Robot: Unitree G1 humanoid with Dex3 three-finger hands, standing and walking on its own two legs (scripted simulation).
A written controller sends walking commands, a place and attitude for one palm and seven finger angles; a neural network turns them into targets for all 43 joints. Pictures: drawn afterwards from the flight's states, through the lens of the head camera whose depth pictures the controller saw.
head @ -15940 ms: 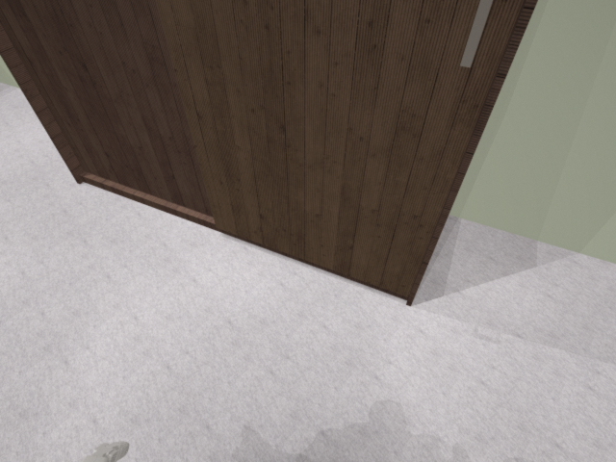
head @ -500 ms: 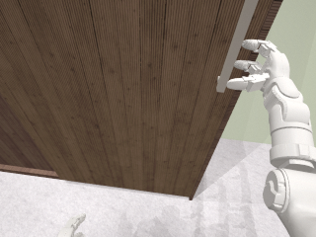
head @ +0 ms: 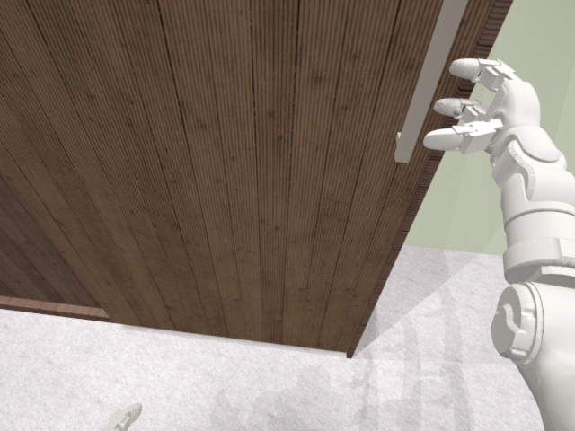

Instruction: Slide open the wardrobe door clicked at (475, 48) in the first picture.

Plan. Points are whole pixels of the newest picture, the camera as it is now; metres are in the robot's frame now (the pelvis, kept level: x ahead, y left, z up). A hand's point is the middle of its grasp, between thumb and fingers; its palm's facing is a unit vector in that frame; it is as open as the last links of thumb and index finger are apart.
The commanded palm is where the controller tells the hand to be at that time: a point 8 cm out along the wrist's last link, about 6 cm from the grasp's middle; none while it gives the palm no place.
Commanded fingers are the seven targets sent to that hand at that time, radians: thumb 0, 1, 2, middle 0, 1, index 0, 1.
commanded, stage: slide the fingers in behind the handle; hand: right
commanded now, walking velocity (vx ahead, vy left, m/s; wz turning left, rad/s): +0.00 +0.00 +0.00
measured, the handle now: (424, 77) +0.51 -0.12 +0.27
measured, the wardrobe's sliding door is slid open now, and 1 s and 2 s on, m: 0.00 0.00 0.00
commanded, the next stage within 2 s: grip the handle and tug to test in 1.82 s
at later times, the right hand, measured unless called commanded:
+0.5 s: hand (441, 114) +0.45 -0.13 +0.25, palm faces +0.00 +1.00 +0.01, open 14.0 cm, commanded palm +0.43 -0.19 +0.25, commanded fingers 0.00 0.50 -0.30 0.30 1.20 0.30 1.20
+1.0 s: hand (429, 111) +0.46 -0.12 +0.25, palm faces +0.01 +1.00 +0.02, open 14.0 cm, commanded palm +0.43 -0.17 +0.25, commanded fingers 0.00 0.50 -0.30 0.30 1.20 0.30 1.20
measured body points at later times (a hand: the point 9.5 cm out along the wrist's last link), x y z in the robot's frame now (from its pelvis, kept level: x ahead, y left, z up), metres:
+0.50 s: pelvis +0.00 +0.00 +0.00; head -0.01 +0.01 +0.45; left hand +0.10 +0.25 -0.11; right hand +0.45 -0.19 +0.25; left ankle -0.01 +0.11 -0.74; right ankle +0.00 -0.11 -0.74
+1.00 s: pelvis +0.00 +0.00 +0.00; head -0.01 +0.01 +0.45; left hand +0.10 +0.26 -0.11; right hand +0.45 -0.17 +0.25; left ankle -0.01 +0.11 -0.74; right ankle +0.00 -0.11 -0.74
